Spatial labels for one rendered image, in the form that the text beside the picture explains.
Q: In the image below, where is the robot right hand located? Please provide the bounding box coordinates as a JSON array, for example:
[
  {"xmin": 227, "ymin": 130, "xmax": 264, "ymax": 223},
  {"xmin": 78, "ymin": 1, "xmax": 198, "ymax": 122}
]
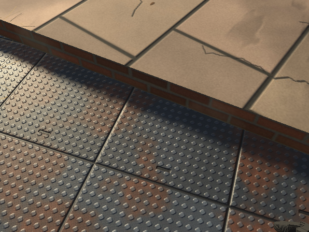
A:
[{"xmin": 273, "ymin": 220, "xmax": 309, "ymax": 232}]

